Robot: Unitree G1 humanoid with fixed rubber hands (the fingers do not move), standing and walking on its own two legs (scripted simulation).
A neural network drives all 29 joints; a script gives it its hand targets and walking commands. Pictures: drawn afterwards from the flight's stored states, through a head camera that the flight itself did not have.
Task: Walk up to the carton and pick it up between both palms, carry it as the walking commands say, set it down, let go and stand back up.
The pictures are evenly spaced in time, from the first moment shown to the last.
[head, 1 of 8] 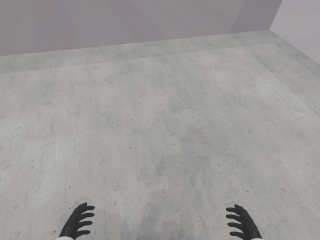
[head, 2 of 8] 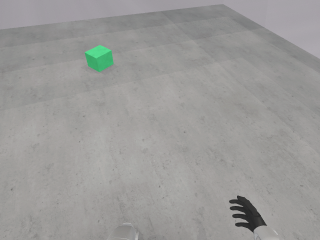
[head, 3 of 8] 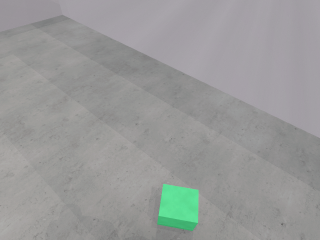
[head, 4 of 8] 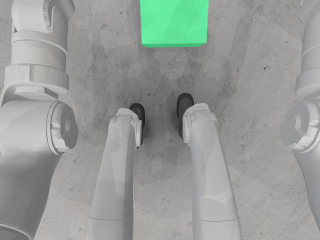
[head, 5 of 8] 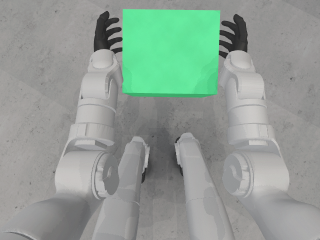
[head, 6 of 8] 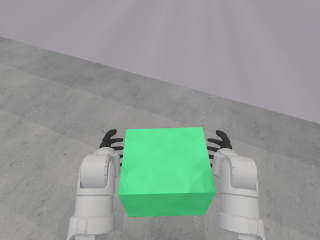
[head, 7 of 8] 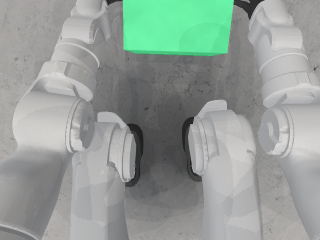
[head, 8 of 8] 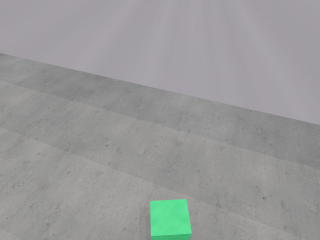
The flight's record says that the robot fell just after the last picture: no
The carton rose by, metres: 0.70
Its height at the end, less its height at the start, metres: +0.00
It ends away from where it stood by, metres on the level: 0.04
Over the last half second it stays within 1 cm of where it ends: yes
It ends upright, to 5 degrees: yes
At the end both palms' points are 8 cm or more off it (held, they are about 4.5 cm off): yes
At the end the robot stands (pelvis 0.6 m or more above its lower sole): yes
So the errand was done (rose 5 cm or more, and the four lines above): yes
